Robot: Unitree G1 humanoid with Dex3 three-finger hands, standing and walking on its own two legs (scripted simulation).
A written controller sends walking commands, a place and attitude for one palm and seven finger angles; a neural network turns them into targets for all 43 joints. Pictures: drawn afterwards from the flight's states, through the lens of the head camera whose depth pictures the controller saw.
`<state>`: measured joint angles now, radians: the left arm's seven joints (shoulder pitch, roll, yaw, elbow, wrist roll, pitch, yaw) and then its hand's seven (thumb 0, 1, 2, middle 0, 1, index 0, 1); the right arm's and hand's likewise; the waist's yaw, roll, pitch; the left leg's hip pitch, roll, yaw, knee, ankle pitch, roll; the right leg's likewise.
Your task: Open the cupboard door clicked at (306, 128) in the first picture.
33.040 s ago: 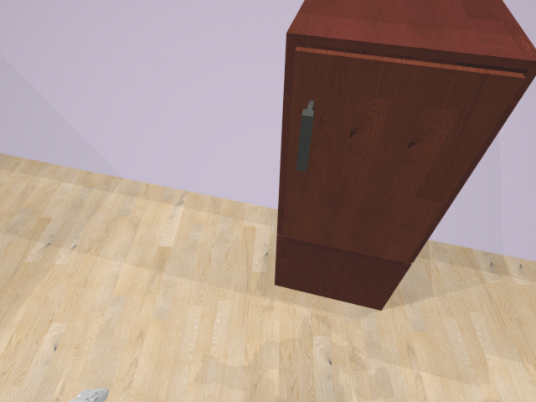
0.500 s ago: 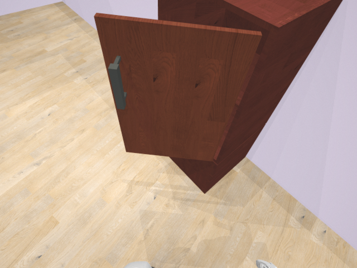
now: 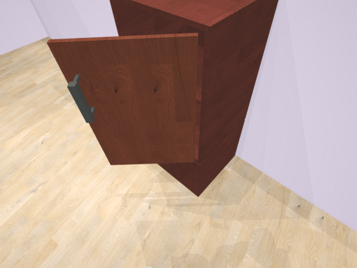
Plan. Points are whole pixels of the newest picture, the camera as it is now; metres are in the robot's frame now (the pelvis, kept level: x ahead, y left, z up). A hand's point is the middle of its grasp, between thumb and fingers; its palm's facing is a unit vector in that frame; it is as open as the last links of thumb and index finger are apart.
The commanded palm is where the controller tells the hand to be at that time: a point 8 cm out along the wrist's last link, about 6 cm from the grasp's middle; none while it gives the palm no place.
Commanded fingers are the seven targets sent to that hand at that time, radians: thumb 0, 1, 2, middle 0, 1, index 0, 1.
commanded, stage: come to a stop and stand still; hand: left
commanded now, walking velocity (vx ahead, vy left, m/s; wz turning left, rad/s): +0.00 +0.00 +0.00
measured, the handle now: (84, 99) +0.57 +0.31 +0.05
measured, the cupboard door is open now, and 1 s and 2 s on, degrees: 43 43 43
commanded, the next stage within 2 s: look again from close up in 0.50 s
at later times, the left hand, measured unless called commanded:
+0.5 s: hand out of the picture -0.04 +0.13 -0.17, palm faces +0.08 -0.99 -0.14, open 7.4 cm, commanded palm none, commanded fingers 0.00 0.90 0.90 -0.20 -0.30 -0.20 -0.30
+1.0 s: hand out of the picture +0.04 +0.19 -0.17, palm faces +0.02 -0.97 -0.25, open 7.4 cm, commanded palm none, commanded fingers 0.00 0.90 0.90 -0.20 -0.30 -0.20 -0.30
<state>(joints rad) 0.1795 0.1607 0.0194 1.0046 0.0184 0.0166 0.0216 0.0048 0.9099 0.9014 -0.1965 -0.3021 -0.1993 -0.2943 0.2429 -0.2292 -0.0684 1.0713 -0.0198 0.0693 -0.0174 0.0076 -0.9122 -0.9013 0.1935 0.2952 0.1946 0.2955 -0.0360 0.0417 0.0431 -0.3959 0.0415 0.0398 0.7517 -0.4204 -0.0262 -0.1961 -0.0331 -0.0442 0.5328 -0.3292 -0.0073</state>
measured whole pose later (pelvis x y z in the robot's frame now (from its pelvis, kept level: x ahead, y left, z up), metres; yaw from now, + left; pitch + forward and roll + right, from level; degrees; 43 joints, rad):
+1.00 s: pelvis +0.01 +0.01 +0.00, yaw -1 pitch -1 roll +0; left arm 0.26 0.17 0.01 1.08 0.01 -0.02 0.04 0.01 0.91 0.90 -0.20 -0.30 -0.20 -0.29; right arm 0.29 -0.17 0.01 1.09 -0.02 -0.02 -0.03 0.02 -0.94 -0.90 0.19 0.30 0.20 0.30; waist 0.00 0.02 0.01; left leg -0.19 -0.01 0.07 0.50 -0.30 0.02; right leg -0.16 -0.03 -0.03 0.51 -0.34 0.01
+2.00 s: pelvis +0.03 +0.10 -0.01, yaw +1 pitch +1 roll +1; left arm 0.33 0.20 0.05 0.98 0.03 0.01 0.03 0.01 0.90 0.90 -0.20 -0.30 -0.20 -0.30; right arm 0.16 -0.20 -0.04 0.92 -0.01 0.01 0.02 0.01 -0.91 -0.90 0.19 0.30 0.20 0.30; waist 0.05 -0.03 0.05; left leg -0.36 0.05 0.08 0.63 -0.23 -0.03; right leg -0.24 -0.18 -0.09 0.64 -0.40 0.08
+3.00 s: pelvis +0.03 +0.10 +0.01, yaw +2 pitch -1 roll +0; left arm 0.35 0.15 -0.02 1.10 0.01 -0.02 0.04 0.01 0.91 0.90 -0.20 -0.30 -0.20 -0.29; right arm 0.28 -0.16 0.01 1.11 -0.01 -0.02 -0.02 0.01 -0.92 -0.90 0.20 0.30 0.20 0.30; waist 0.01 -0.01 0.00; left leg -0.21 -0.02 0.09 0.44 -0.22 0.05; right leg -0.16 0.02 -0.07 0.43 -0.27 -0.03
